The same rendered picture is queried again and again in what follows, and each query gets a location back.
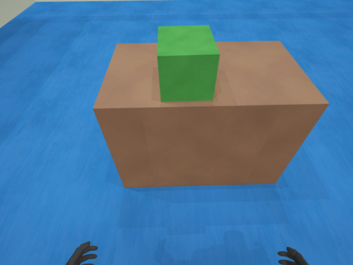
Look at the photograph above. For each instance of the carton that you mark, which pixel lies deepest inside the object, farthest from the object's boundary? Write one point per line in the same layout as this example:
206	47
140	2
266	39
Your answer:
188	60

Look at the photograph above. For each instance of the right robot hand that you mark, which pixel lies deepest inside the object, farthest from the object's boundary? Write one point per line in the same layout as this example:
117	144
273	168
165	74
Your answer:
294	255

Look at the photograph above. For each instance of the pedestal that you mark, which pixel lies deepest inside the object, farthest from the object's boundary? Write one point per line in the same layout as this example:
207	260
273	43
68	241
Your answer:
264	107

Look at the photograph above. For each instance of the left robot hand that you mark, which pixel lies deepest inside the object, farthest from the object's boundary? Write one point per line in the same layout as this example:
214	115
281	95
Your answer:
77	258

